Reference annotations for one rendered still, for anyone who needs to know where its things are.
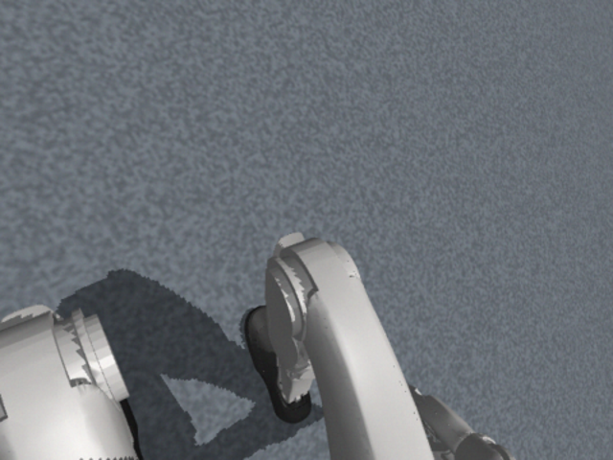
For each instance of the right robot arm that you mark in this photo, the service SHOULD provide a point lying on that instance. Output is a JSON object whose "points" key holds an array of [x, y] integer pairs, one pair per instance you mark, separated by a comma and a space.
{"points": [[479, 446]]}

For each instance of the left robot foot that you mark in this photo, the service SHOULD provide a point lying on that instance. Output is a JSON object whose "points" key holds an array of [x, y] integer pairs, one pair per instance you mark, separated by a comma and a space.
{"points": [[132, 425]]}

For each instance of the right robot hand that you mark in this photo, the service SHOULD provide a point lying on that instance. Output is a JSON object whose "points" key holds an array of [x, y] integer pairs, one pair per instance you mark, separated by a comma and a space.
{"points": [[441, 423]]}

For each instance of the right robot foot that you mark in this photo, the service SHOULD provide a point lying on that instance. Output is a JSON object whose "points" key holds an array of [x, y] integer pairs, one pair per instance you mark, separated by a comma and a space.
{"points": [[265, 362]]}

